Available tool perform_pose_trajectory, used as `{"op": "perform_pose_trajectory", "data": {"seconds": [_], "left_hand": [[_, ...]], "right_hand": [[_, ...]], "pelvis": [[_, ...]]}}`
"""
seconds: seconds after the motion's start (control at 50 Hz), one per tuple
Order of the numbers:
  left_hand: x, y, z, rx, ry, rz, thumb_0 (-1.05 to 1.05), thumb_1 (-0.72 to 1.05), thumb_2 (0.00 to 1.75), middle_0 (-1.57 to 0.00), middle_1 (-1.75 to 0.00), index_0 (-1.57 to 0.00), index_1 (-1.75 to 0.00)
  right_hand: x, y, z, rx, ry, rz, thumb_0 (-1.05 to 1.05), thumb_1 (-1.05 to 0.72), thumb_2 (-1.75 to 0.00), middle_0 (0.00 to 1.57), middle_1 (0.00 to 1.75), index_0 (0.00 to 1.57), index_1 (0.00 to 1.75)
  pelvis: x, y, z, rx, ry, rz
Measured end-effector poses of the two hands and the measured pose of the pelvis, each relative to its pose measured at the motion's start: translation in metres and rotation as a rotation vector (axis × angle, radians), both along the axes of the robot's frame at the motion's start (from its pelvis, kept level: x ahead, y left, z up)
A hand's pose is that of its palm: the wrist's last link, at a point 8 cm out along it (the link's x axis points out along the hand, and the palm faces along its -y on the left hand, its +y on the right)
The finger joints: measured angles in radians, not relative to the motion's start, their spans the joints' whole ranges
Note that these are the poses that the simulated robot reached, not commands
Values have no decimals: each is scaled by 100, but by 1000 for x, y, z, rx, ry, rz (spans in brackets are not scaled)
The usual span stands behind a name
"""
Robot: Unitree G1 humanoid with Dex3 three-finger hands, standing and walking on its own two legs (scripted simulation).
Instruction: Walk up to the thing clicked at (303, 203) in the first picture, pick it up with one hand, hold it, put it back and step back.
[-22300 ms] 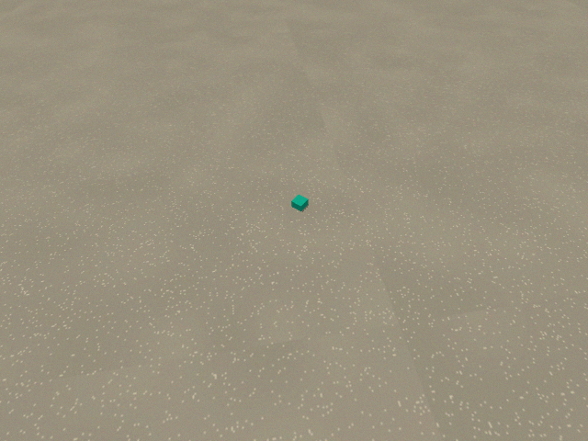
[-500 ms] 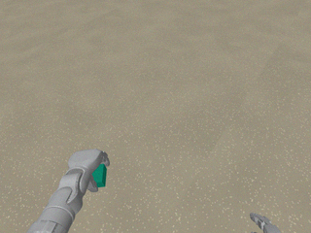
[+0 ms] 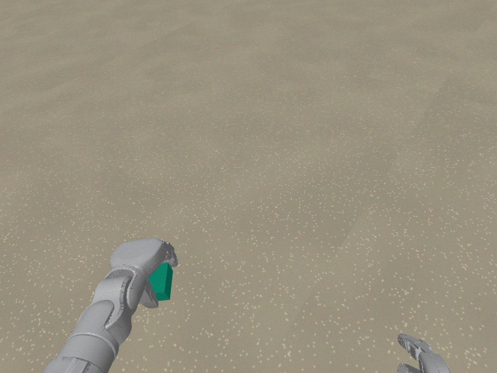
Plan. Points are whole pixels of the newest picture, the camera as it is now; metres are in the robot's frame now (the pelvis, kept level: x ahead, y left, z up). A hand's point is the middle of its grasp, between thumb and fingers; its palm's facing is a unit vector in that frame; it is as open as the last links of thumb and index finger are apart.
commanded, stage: hold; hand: left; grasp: from above
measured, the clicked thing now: (153, 282) +0.31 +0.23 -0.06
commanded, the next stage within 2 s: crouch in 0.66 s
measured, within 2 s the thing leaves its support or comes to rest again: neither
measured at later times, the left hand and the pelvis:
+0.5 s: hand (149, 284) +0.29 +0.22 -0.02, palm faces -0.42 -0.06 -0.90, open 8.6 cm; pelvis -0.01 +0.00 +0.00, yaw +0 degrees
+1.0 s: hand (150, 292) +0.28 +0.23 -0.05, palm faces -0.44 -0.05 -0.90, open 8.6 cm; pelvis -0.01 +0.00 +0.00, yaw +0 degrees
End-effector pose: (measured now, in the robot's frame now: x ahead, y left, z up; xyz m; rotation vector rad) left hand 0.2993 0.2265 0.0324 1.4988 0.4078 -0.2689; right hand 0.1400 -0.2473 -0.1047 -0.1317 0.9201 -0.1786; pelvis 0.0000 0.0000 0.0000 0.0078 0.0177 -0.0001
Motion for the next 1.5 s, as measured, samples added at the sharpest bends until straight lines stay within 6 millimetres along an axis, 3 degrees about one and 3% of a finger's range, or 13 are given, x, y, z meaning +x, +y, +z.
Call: {"op": "perform_pose_trajectory", "data": {"seconds": [0.7,0.94,1.08,1.18,1.34,1.5], "left_hand": [[-6,-3,5,-3,-1,-2,0,24,15,-89,-25,-92,-22],[-9,-1,-12,-2,18,-15,0,24,16,-89,-25,-91,-22],[-8,4,-48,17,25,-13,0,23,16,-90,-25,-92,-22],[1,7,-88,48,22,-23,0,23,17,-90,-24,-92,-22],[31,12,-171,81,-8,-26,0,22,19,-90,-25,-92,-22],[55,23,-252,87,-22,-1,-1,21,26,-88,-27,-91,-25]], "right_hand": [[-2,1,3,1,-9,4,1,-90,-90,20,30,20,30],[-1,2,4,-5,-5,7,1,-90,-90,20,30,20,30],[-15,-3,-6,-31,55,12,1,-89,-90,20,30,20,30],[-38,-14,-29,-68,124,6,1,-89,-90,21,30,20,30],[-90,-31,-97,-131,252,-40,0,-90,-90,20,30,20,30],[-138,-24,-177,-141,377,-81,1,-90,-90,20,30,20,30]], "pelvis": [[-5,-1,2,1,-18,-1],[-5,-1,1,1,-6,3],[-10,-1,-7,-3,49,14],[-18,0,-29,-12,145,19],[-33,5,-96,-30,331,23],[-46,11,-169,-47,475,19]]}}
